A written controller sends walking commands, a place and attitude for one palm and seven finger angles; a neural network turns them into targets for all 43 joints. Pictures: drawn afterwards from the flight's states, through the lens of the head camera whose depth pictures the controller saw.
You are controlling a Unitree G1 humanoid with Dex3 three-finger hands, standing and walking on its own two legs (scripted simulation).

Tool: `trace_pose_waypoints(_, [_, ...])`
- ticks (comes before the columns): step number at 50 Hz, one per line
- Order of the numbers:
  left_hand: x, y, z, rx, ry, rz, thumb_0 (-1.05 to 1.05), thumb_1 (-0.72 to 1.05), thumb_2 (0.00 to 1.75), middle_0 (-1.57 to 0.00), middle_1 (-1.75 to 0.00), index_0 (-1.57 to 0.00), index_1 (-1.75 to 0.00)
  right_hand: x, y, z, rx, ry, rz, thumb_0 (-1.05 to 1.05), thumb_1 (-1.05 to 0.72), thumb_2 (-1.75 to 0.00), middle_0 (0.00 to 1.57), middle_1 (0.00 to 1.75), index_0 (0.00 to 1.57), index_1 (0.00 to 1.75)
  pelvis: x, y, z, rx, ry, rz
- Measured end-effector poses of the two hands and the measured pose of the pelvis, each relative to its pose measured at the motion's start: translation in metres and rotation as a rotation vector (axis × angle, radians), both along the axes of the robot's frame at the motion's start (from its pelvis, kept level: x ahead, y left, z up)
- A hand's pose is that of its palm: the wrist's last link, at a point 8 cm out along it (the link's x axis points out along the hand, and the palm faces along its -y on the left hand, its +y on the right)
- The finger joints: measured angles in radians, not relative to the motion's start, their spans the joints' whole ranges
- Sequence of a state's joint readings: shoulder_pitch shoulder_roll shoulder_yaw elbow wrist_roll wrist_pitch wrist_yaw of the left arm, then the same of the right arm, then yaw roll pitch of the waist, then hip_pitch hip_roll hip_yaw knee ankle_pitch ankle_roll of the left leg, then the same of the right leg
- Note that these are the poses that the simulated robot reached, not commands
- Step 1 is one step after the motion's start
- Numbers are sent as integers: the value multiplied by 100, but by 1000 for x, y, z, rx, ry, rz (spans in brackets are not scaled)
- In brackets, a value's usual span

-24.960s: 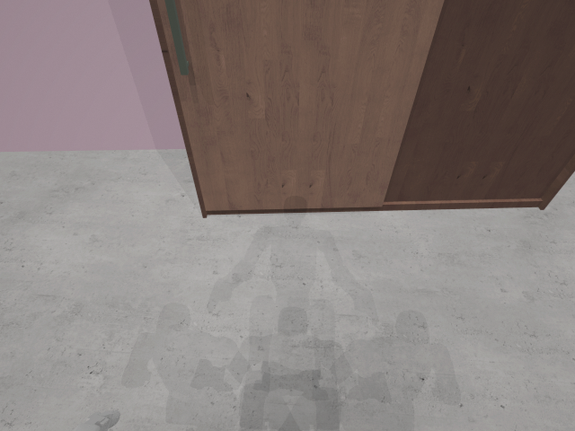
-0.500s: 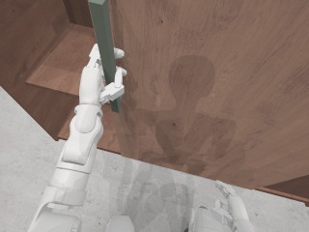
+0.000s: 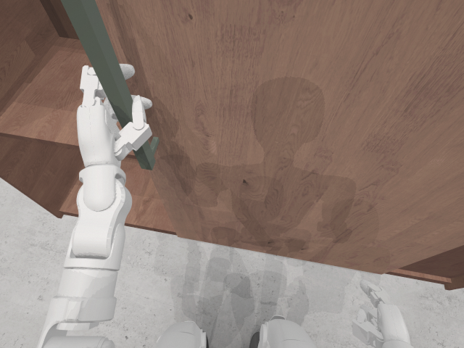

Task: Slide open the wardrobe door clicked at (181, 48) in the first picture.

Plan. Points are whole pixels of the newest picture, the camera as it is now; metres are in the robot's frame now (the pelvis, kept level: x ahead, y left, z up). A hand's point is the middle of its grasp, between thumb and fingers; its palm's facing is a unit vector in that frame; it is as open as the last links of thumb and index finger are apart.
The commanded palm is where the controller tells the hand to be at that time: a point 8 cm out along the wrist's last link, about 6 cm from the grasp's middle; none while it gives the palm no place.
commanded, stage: step sideways, sliding the door along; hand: left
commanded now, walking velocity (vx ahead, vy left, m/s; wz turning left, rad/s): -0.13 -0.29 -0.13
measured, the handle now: (129, 95) +0.43 +0.22 +0.14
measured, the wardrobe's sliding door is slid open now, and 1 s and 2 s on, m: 0.54 0.66 0.66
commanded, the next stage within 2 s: stop walking and hold the door there in 0.74 s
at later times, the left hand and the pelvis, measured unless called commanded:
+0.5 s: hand (218, 137) +0.38 +0.07 +0.14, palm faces +0.36 -0.92 -0.14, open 6.6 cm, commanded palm +0.34 +0.05 +0.13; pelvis -0.01 -0.13 +0.00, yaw -2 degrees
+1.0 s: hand (222, 138) +0.38 +0.07 +0.14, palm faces +0.40 -0.88 -0.26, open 6.5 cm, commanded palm +0.34 +0.09 +0.11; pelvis +0.01 -0.22 +0.01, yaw -6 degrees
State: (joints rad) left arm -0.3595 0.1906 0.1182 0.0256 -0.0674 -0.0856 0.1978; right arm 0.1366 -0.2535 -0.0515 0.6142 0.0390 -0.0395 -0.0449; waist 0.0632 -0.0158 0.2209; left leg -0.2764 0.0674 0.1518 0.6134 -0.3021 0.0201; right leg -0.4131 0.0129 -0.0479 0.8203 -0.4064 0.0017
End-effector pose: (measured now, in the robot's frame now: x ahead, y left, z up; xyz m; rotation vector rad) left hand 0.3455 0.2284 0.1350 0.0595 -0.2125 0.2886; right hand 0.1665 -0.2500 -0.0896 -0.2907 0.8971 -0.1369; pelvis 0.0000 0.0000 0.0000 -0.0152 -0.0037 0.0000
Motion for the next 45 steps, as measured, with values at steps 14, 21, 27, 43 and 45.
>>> trace_pose_waypoints(14, [-4, -58, 6, -10, 86, -48, 1, 79, 84, -32, -140, -15, -136, 6, 1, 28, 141, -83, 127, 2, -90, -90, 20, 30, 20, 30, -9, -63, 23, -101, -22, -56])
trace_pose_waypoints(21, [-7, -92, 7, 58, 90, 58, -1, 74, 85, -39, -140, -13, -136, 29, -56, 5, 196, -169, 146, 1, -90, -90, 20, 30, 20, 30, -10, -123, -2, -27, -25, -38])
trace_pose_waypoints(27, [-10, -120, 8, 68, 117, 72, -2, 75, 83, -39, -137, -12, -138, 18, -114, -3, 101, -112, 30, 1, -91, -90, 20, 30, 20, 30, -14, -134, 7, 23, 7, -26])
trace_pose_waypoints(43, [-9, -126, 6, -23, 75, 80, 0, 78, 84, -32, -140, -13, -132, -15, -134, 25, 73, 32, 85, 2, -91, -90, 20, 30, 20, 30, -6, -175, 24, -114, -19, -37])
trace_pose_waypoints(45, [-9, -122, 6, 45, 82, 75, -2, 75, 84, -34, -140, -14, -132, -7, -140, 28, 87, 7, 79, 2, -90, -90, 20, 30, 20, 30, -3, -186, 25, -115, -14, -52])
